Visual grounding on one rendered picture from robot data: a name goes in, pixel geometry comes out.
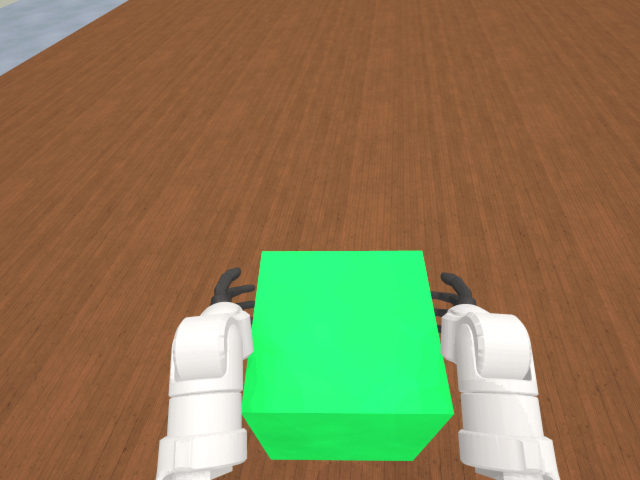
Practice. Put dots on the right robot forearm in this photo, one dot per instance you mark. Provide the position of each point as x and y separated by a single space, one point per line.
502 435

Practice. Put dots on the robot right hand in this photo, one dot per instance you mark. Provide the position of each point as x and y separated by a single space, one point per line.
464 294

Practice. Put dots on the left robot forearm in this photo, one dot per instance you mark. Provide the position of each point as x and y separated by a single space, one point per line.
205 438

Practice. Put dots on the robot left hand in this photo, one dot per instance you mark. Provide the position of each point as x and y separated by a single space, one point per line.
222 292

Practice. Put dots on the carton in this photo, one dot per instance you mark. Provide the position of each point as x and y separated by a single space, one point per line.
346 362

